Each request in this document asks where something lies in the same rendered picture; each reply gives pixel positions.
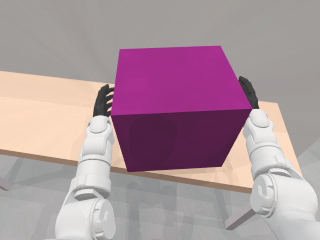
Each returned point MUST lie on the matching robot right hand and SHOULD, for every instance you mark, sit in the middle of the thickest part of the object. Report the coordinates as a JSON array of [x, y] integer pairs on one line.
[[249, 92]]

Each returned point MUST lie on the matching carton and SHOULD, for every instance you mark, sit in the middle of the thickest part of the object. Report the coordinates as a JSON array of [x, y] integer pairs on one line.
[[176, 107]]

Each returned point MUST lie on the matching robot right upper arm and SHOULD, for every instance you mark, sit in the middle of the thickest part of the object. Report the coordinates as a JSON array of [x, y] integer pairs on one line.
[[287, 205]]

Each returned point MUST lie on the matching robot left upper arm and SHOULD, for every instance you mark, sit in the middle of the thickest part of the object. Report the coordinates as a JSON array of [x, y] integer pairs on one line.
[[91, 219]]

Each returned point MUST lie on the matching right robot forearm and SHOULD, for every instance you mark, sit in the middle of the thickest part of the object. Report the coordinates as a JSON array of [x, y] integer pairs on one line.
[[264, 150]]

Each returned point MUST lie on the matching left robot forearm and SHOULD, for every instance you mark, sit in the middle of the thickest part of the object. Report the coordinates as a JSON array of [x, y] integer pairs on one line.
[[92, 178]]

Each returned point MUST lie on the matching robot left hand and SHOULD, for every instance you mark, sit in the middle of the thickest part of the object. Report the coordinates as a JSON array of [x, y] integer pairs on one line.
[[101, 106]]

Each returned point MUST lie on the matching table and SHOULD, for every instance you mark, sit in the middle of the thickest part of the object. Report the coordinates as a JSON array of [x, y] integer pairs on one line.
[[44, 118]]

